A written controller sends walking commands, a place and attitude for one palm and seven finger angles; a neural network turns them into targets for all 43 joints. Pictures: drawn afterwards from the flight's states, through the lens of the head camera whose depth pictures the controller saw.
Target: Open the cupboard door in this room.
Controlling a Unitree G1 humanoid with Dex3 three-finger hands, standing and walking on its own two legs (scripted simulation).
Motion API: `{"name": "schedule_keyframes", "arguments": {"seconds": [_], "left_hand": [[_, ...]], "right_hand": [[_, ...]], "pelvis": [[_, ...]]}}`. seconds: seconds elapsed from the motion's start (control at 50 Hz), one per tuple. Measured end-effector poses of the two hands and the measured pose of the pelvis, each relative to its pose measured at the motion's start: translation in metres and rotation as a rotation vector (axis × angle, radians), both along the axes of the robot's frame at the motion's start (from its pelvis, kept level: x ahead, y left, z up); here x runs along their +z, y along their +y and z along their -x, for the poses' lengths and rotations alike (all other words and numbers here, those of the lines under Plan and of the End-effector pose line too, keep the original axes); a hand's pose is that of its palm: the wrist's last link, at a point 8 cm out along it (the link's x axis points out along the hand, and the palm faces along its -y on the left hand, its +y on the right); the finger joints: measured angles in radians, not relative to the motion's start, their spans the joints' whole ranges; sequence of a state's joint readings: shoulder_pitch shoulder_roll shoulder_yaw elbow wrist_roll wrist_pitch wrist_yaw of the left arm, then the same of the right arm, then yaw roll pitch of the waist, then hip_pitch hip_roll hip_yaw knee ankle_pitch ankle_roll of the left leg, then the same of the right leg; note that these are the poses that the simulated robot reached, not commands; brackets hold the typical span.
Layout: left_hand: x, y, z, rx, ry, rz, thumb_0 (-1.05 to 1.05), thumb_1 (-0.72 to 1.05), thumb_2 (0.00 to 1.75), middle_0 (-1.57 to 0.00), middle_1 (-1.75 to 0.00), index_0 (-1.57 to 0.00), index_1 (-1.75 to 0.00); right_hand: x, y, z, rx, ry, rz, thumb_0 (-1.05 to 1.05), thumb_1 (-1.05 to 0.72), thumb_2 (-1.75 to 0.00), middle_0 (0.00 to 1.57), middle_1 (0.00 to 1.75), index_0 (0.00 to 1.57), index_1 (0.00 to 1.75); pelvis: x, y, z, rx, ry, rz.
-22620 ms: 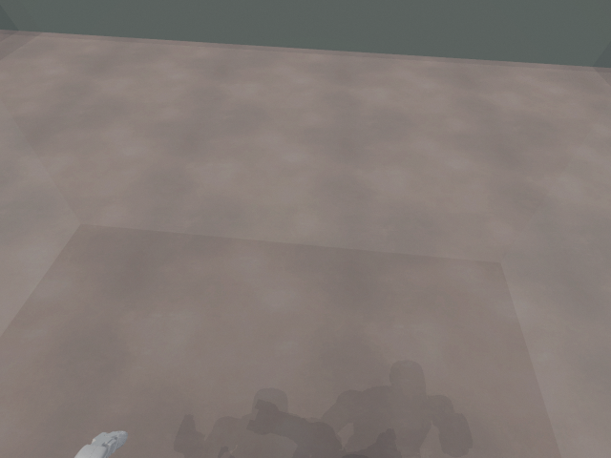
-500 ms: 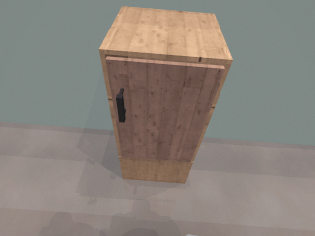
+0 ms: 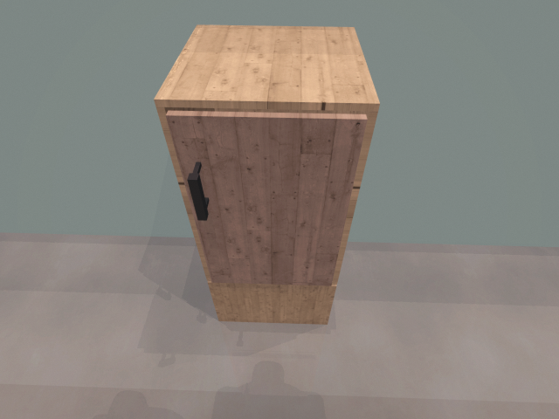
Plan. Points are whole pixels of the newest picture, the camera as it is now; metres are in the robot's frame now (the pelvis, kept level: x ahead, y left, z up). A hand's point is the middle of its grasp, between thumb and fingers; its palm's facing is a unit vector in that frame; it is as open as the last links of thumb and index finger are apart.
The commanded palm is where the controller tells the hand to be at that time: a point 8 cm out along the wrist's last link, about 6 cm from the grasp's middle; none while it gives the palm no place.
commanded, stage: come to a stop and stand still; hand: left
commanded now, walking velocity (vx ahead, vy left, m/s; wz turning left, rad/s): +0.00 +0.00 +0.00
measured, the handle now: (200, 191) +0.57 +0.20 -0.03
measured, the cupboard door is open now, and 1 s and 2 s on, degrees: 0 0 0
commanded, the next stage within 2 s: look again from close up in 0.30 s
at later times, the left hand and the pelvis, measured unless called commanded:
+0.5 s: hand out of the picture -0.03 +0.15 -0.18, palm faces +0.04 -0.99 -0.16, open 7.4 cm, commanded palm none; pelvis +0.00 +0.00 -0.01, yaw +1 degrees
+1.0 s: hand out of the picture +0.04 +0.20 -0.18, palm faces +0.03 -0.98 -0.20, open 7.4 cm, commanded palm none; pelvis +0.03 +0.02 -0.01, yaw +1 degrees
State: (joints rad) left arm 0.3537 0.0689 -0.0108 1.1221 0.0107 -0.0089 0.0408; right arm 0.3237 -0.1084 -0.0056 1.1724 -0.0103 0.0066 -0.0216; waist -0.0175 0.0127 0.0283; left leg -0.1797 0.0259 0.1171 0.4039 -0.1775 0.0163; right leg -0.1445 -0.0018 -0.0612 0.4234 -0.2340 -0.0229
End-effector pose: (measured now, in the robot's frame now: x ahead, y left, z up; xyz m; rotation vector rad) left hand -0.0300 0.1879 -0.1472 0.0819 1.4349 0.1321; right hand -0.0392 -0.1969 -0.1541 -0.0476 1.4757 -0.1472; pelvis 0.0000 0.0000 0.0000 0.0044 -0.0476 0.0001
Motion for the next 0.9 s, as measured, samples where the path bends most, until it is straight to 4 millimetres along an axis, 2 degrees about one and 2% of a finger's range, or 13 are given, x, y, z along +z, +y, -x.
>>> {"name": "schedule_keyframes", "arguments": {"seconds": [0.12,0.26,0.4,0.48,0.58,0.7,0.8,0.9], "left_hand": [[-0.001,-0.009,0.004,0.008,-0.005,0.004,0.01,0.91,0.89,-0.20,-0.30,-0.20,-0.30],[-0.002,-0.009,0.009,0.019,0.002,-0.004,0.00,0.91,0.89,-0.20,-0.30,-0.20,-0.30],[-0.002,-0.004,0.012,0.026,0.010,-0.011,0.00,0.91,0.89,-0.20,-0.30,-0.19,-0.29],[-0.005,0.005,0.010,0.001,0.003,-0.019,0.01,0.91,0.89,-0.20,-0.30,-0.20,-0.29],[-0.009,0.028,-0.008,-0.009,-0.024,-0.042,0.01,0.91,0.89,-0.20,-0.30,-0.20,-0.30],[-0.001,0.051,-0.041,-0.009,-0.101,-0.079,0.01,0.91,0.89,-0.20,-0.30,-0.19,-0.29],[0.002,0.059,-0.057,-0.018,-0.115,-0.087,0.01,0.92,0.89,-0.20,-0.30,-0.19,-0.29],[0.000,0.059,-0.063,-0.024,-0.097,-0.076,0.01,0.92,0.89,-0.20,-0.30,-0.19,-0.29]], "right_hand": [[0.000,0.000,0.011,-0.009,0.022,-0.011,0.00,-0.90,-0.90,0.20,0.30,0.20,0.30],[0.001,-0.002,0.014,-0.010,0.028,-0.007,0.00,-0.91,-0.90,0.20,0.30,0.20,0.30],[0.002,-0.002,0.008,-0.002,0.017,0.001,0.00,-0.91,-0.90,0.20,0.30,0.20,0.30],[-0.003,-0.003,-0.004,0.023,-0.019,0.004,0.00,-0.90,-0.90,0.20,0.30,0.20,0.30],[-0.006,0.003,-0.020,0.037,-0.081,0.020,0.00,-0.91,-0.90,0.20,0.30,0.20,0.30],[-0.006,0.011,-0.038,0.071,-0.094,0.019,0.01,-0.92,-0.90,0.20,0.30,0.20,0.30],[-0.002,0.008,-0.050,0.082,-0.098,0.033,0.02,-0.93,-0.90,0.20,0.30,0.20,0.30],[0.002,0.003,-0.063,0.087,-0.106,0.054,0.02,-0.92,-0.90,0.20,0.30,0.20,0.30]], "pelvis": [[-0.001,-0.007,0.003,0.001,0.004,0.001],[-0.001,-0.010,0.003,0.002,0.011,0.003],[-0.001,-0.008,0.001,0.003,0.014,0.004],[-0.007,-0.001,0.004,0.010,0.031,0.034],[-0.012,0.011,-0.001,0.018,0.035,0.028],[-0.009,0.021,-0.012,0.017,0.037,0.011],[-0.007,0.024,-0.019,0.013,0.040,0.003],[-0.006,0.024,-0.025,0.011,0.042,0.001]]}}
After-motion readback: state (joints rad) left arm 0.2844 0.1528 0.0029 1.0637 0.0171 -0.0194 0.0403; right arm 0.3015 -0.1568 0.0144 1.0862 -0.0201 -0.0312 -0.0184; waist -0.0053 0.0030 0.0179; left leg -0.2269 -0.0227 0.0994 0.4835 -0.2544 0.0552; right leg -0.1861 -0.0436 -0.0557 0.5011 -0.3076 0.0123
